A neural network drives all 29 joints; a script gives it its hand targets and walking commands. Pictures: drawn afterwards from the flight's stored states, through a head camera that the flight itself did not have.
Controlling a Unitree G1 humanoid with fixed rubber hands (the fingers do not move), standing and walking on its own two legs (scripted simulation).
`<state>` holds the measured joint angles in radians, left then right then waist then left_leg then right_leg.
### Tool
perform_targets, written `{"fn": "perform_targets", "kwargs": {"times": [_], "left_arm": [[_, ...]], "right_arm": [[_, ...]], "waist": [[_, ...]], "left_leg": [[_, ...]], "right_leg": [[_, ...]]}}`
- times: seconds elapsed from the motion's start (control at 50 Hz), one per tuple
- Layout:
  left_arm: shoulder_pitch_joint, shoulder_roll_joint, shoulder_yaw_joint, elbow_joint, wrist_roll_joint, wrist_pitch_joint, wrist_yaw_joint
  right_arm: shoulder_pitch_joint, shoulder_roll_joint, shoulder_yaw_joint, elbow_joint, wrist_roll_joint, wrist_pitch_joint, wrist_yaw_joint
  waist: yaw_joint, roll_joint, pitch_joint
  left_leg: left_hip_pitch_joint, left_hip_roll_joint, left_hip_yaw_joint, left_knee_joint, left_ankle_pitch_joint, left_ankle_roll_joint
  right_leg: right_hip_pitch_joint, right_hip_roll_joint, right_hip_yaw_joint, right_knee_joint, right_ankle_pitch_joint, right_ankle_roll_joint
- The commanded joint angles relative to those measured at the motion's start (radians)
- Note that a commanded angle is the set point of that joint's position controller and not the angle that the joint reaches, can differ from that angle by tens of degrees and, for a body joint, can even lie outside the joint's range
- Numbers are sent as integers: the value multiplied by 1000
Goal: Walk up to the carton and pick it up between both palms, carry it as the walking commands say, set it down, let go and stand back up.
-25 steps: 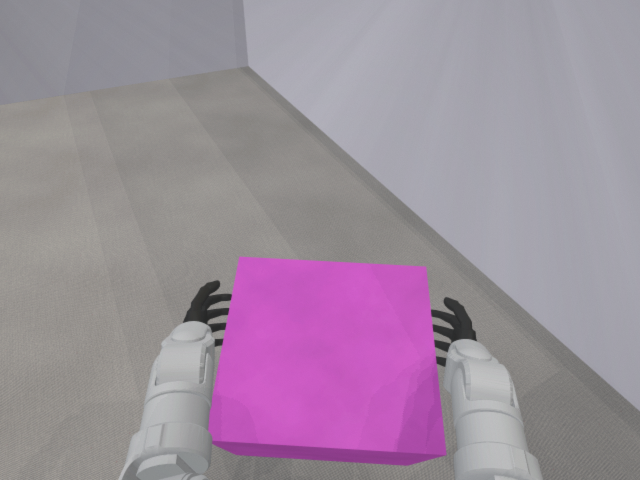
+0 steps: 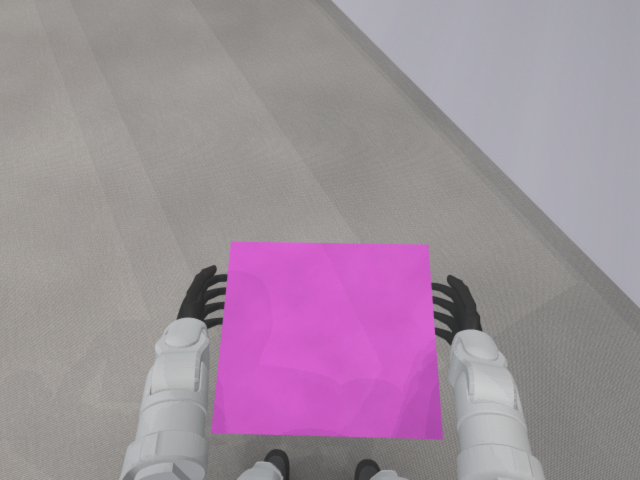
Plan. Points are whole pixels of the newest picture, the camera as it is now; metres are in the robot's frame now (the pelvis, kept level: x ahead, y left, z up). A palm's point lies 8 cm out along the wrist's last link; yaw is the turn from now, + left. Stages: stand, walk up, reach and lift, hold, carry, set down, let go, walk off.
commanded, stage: set down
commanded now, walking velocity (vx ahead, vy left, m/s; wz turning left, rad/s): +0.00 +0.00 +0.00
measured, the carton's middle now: (327, 340) +0.32 +0.01 -0.15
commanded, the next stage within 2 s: none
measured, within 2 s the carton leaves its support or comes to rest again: neither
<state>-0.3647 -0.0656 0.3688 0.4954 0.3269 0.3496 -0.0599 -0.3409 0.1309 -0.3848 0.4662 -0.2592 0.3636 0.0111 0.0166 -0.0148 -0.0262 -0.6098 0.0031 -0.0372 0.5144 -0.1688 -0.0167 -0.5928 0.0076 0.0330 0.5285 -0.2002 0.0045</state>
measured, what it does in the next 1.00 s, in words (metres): lowers itself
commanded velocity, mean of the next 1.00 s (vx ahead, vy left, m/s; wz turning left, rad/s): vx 0.00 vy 0.00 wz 0.00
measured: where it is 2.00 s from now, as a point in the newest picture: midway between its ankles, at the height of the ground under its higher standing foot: outside the picture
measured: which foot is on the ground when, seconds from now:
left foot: down 0.00-1.00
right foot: down 0.00-1.00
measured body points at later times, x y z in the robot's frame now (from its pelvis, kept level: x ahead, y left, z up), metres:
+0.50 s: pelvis -0.04 +0.00 -0.06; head +0.18 +0.01 +0.33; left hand +0.35 +0.20 -0.15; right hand +0.37 -0.16 -0.15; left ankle +0.04 +0.13 -0.73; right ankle +0.02 -0.12 -0.73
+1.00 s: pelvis -0.05 +0.00 -0.13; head +0.23 +0.00 +0.23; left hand +0.39 +0.19 -0.24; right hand +0.40 -0.17 -0.24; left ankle +0.04 +0.13 -0.73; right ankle +0.02 -0.12 -0.73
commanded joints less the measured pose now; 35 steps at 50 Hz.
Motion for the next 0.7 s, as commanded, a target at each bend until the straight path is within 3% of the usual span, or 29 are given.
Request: {"fn": "perform_targets", "kwargs": {"times": [0.0,0.02,0.04,0.06,0.08,0.12,0.14,0.18,0.2,0.22,0.24,0.26,0.28,0.32,0.34,0.36,0.38,0.42,0.44,0.48,0.5,0.52,0.54,0.56,0.58,0.6,0.62,0.66,0.68], "left_arm": [[-499,-883,-481,-7,-178,-86,-248],[-561,-888,-491,-32,-195,-90,-256],[-551,-915,-480,-11,-192,-96,-258],[-542,-889,-491,-25,-194,-103,-254],[-504,-880,-476,-24,-168,-98,-254],[-588,-886,-522,-68,-185,-98,-263],[-647,-920,-568,-81,-220,-101,-268],[-683,-930,-583,-107,-217,-89,-262],[-701,-919,-557,-103,-214,-92,-257],[-690,-917,-533,-42,-205,-84,-256],[-770,-928,-537,-100,-222,-85,-260],[-691,-937,-536,-96,-191,-86,-248],[-729,-975,-557,-94,-219,-77,-251],[-677,-944,-492,-16,-181,-65,-265],[-751,-936,-500,-62,-199,-65,-271],[-765,-919,-502,-37,-187,-61,-281],[-815,-962,-522,-66,-205,-46,-288],[-780,-944,-460,24,-167,-29,-290],[-761,-951,-462,34,-177,-22,-295],[-886,-953,-528,-63,-213,-45,-304],[-895,-894,-502,-77,-211,-52,-305],[-917,-910,-499,-61,-218,-53,-316],[-910,-886,-498,-73,-229,-55,-311],[-871,-908,-488,-46,-217,-46,-316],[-895,-921,-510,-59,-232,-58,-313],[-865,-936,-534,-89,-242,-65,-304],[-862,-924,-518,-48,-235,-58,-305],[-845,-931,-534,-34,-248,-51,-306],[-868,-904,-502,-15,-255,-47,-311]], "right_arm": [[-644,731,549,-47,130,-115,300],[-618,708,532,-24,112,-112,294],[-630,726,536,-4,122,-124,298],[-620,744,550,8,111,-117,300],[-616,740,534,-1,109,-113,314],[-581,743,530,66,103,-110,321],[-609,742,564,14,116,-121,326],[-614,729,552,54,102,-113,340],[-680,738,551,55,134,-114,351],[-777,741,562,8,153,-112,360],[-765,738,529,50,121,-104,368],[-736,789,557,63,151,-105,379],[-752,767,569,34,157,-112,379],[-742,741,522,87,129,-99,392],[-784,786,545,61,148,-85,387],[-835,728,514,36,131,-94,392],[-806,731,505,52,109,-72,400],[-863,746,485,59,132,-67,397],[-843,738,475,74,105,-62,400],[-858,780,499,72,119,-65,396],[-858,770,503,98,111,-54,406],[-867,770,501,79,100,-60,394],[-878,810,528,111,125,-52,404],[-864,767,513,78,109,-52,401],[-880,771,546,57,128,-69,405],[-886,795,574,60,158,-70,407],[-902,776,570,53,155,-70,410],[-921,750,568,24,153,-70,395],[-943,749,599,27,172,-60,393]], "waist": [[21,18,-622],[-32,-1,-622],[-4,28,-645],[-21,-34,-653],[12,-7,-661],[-25,13,-726],[-41,61,-835],[-56,55,-833],[-23,71,-865],[-18,43,-860],[-49,4,-874],[54,66,-900],[-11,59,-933],[-4,61,-901],[-19,5,-893],[-20,17,-904],[-68,62,-900],[-31,71,-889],[-52,41,-885],[-71,70,-987],[-37,20,-973],[-68,15,-963],[-3,-28,-1032],[-53,-15,-1038],[-24,72,-1119],[-1,54,-1156],[-6,39,-1159],[-45,7,-1130],[5,-22,-1157]], "left_leg": [[120,-107,-22,159,312,13],[71,-110,-24,182,291,23],[93,-112,-32,195,289,20],[77,-106,-36,209,290,24],[87,-105,-23,216,289,14],[-9,-103,-23,236,246,12],[55,-109,-18,281,314,5],[32,-99,-17,279,297,-11],[32,-105,-17,278,281,-12],[24,-98,-22,281,187,10],[-57,-106,-14,278,177,-3],[-18,-101,-8,284,246,0],[9,-100,-16,287,239,-8],[-78,-93,-3,323,241,-9],[-124,-101,3,332,144,7],[-174,-97,-1,331,136,7],[-150,-100,7,325,34,-15],[-163,-102,6,351,25,8],[-207,-100,5,344,28,1],[-238,-106,17,385,44,1],[-273,-108,15,385,49,10],[-362,-108,36,435,43,12],[-333,-100,20,430,106,10],[-339,-102,23,442,124,7],[-316,-108,38,476,180,-6],[-281,-105,19,481,196,11],[-306,-109,43,501,240,-8],[-403,-114,45,519,196,-4],[-409,-119,58,527,168,13]], "right_leg": [[35,89,28,121,333,-33],[21,89,22,133,345,-36],[-12,87,23,145,294,-33],[-44,95,-2,153,288,-22],[-80,104,-12,186,272,-26],[-69,101,9,195,280,-39],[-103,107,9,231,302,-43],[-170,114,4,223,277,-51],[-184,116,-14,244,246,-45],[-227,117,-24,260,154,-31],[-228,122,-31,261,171,-46],[-232,109,-14,292,196,-38],[-256,108,-17,265,198,-46],[-324,106,-18,301,191,-42],[-312,114,-10,322,124,-37],[-348,114,-25,330,119,-26],[-402,118,-44,324,37,-50],[-427,111,-39,356,20,-36],[-428,108,-49,334,45,-42],[-406,118,-22,379,72,-38],[-445,122,-40,398,71,-24],[-411,115,-16,409,68,-26],[-428,109,-21,430,128,-22],[-445,119,-39,447,132,-12],[-461,119,-5,452,162,-33],[-487,116,-20,493,145,-20],[-514,124,-19,474,188,-21],[-500,125,-34,480,208,-19],[-478,115,-30,509,172,-4]]}}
